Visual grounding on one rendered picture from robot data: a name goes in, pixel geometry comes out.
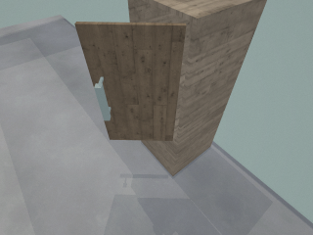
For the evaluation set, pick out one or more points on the cupboard door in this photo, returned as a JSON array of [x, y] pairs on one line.
[[141, 65]]

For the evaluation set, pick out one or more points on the handle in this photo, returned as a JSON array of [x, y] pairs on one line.
[[102, 100]]

